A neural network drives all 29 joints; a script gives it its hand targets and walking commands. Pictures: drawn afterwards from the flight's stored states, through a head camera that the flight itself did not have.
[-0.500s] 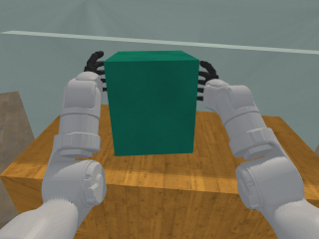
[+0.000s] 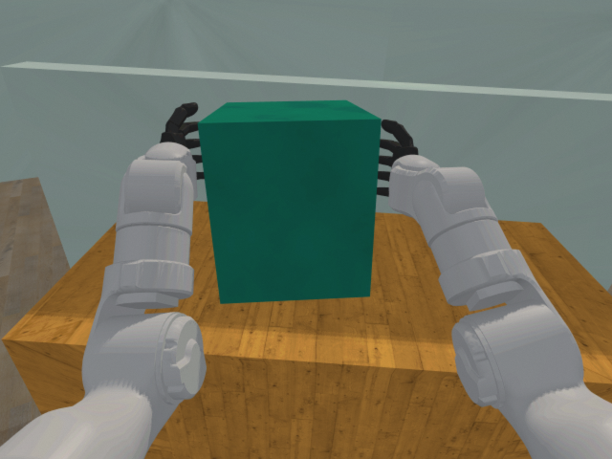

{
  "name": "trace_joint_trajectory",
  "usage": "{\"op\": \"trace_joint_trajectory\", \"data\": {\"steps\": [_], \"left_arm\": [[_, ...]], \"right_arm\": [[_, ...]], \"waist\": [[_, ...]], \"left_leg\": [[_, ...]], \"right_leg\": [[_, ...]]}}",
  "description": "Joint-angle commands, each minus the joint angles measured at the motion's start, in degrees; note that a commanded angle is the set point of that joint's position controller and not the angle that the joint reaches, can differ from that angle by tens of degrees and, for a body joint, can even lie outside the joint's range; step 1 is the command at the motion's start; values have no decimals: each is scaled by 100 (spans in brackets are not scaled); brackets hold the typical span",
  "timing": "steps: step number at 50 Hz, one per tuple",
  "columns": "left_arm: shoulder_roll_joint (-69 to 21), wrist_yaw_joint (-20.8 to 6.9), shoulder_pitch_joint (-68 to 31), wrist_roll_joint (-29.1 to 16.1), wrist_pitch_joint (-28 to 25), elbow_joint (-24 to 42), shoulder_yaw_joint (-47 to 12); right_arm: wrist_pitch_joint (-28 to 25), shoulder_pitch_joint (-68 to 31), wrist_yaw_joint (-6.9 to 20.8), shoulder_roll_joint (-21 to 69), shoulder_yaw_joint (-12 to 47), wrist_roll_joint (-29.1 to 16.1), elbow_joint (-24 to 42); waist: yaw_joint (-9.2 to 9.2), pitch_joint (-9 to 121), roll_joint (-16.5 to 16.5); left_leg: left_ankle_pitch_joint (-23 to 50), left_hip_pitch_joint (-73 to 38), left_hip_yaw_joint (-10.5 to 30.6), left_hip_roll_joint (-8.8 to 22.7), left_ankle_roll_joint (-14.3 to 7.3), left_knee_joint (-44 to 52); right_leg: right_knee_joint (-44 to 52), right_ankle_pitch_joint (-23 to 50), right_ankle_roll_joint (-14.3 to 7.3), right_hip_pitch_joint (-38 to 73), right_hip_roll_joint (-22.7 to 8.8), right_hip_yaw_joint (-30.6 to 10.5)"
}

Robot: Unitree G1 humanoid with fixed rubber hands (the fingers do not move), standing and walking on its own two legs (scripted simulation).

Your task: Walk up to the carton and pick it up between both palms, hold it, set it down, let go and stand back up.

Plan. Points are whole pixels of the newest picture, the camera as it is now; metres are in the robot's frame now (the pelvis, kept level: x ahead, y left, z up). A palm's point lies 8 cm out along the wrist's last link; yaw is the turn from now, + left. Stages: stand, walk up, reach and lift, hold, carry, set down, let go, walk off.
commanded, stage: hold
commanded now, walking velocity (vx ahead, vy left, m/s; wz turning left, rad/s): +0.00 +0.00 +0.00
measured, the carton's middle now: (291, 189) +0.41 +0.00 +0.25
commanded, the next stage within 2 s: set down in 0.32 s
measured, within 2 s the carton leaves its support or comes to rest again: neither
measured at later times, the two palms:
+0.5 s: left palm (174, 153) +0.37 +0.15 +0.31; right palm (405, 164) +0.35 -0.13 +0.31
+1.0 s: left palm (171, 169) +0.41 +0.16 +0.27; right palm (376, 189) +0.38 -0.11 +0.26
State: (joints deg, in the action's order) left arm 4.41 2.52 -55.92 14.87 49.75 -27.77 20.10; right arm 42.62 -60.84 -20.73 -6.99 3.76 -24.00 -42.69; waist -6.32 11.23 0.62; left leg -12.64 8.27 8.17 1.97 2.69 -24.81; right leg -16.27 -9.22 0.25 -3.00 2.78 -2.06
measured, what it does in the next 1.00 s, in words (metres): stands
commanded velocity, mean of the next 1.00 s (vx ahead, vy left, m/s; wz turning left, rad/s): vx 0.00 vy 0.00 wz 0.00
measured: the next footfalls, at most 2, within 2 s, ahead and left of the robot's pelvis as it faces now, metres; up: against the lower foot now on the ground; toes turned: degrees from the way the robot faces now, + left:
none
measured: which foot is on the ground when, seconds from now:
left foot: down 0.00-1.00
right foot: down 0.00-1.00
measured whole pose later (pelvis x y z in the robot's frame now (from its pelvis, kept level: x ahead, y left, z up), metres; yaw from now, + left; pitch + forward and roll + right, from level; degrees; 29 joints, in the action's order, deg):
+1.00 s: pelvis +0.01 +0.01 +0.00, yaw +1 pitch -8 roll -2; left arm 8.0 -0.3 -58.0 17.3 34.8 -37.8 20.2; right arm 22.1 -60.2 -18.9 1.2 -6.2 -14.0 -53.4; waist -9.1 3.6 -5.8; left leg -12.7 2.5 8.0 1.1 1.9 -23.2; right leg -13.3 -9.2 0.8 3.9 1.6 -1.3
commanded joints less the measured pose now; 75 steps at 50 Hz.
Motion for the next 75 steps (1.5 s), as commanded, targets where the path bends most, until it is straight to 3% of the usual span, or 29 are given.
{"op": "trace_joint_trajectory", "data": {"steps": [1,16,20,24,32,35,41,45,50,54,59,68,73,75], "left_arm": [[-4055,-819,-4485,-1261,-456,755,-2202],[-4154,-847,-4509,-1231,-400,702,-2243],[-4041,-847,-4911,-1543,-293,941,-2240],[-3933,-788,-5248,-1580,-566,889,-2065],[-3140,-1092,-5093,-755,-1359,-1110,-865],[-2942,-1265,-4725,-484,-1541,-1475,-644],[-3185,-1410,-4467,-440,-1679,-933,-1044],[-3648,-1316,-4644,-676,-1841,-274,-1735],[-4192,-1024,-4886,-1007,-2094,183,-2531],[-4294,-922,-4676,-993,-2121,-49,-2623],[-4195,-992,-4245,-799,-2112,-734,-2245],[-4004,-1068,-4270,-603,-2449,-1725,-1552],[-3945,-1070,-4303,-521,-2682,-2249,-1306],[-3956,-1080,-4276,-524,-2746,-2380,-1308]], "right_arm": [[-598,-5423,793,3824,983,-1150,2685],[-565,-5351,829,3628,809,-1056,2455],[-311,-5756,896,3688,875,-1197,2457],[-542,-5982,961,3738,663,-1063,2404],[-1332,-5664,1015,3395,-532,231,507],[-1631,-5340,939,3212,-695,515,145],[-2195,-5062,874,3111,-456,529,376],[-2658,-5251,903,3248,-162,486,1103],[-3027,-5414,959,3456,117,524,1760],[-3067,-5302,991,3456,173,643,1818],[-3051,-5264,1002,3483,181,820,1722],[-3143,-5382,1145,3785,57,1153,1382],[-3231,-5328,1192,3882,-180,1388,1055],[-3279,-5277,1188,3874,-303,1460,963]], "waist": [[-50,2132,321],[-134,1965,528],[-41,1961,382],[53,2272,325],[-34,1408,-6],[-142,1190,-13],[-375,1347,309],[-528,1914,647],[-675,2433,1011],[-655,2287,1034],[-479,1958,640],[-196,1950,-70],[-153,1802,-104],[-218,1746,-50]], "left_leg": [[1557,-465,-485,-521,159,214],[1390,-361,-477,-465,244,297],[1370,-311,-564,-476,210,303],[1378,-331,-573,-473,172,281],[397,-311,-704,-498,-62,647],[803,-577,-775,-513,-26,659],[2276,-1257,-834,-511,240,395],[3299,-1749,-801,-492,459,71],[3672,-2163,-700,-461,598,-125],[3120,-2044,-681,-464,530,-34],[2166,-1578,-744,-485,297,230],[1262,-1247,-892,-496,-58,575],[1003,-1182,-978,-488,-116,685],[1032,-1199,-984,-475,-84,679]], "right_leg": [[102,1384,195,590,281,128],[94,1127,104,546,304,158],[115,1130,89,575,308,87],[65,1124,102,539,295,115],[320,450,88,573,19,136],[346,884,102,867,7,221],[237,1939,125,1198,148,490],[204,2193,115,1052,227,623],[236,2003,102,720,229,672],[272,1731,112,635,158,638],[239,1646,191,796,98,592],[259,1578,261,813,101,538],[335,1454,228,674,84,506],[358,1464,209,627,88,513]]}}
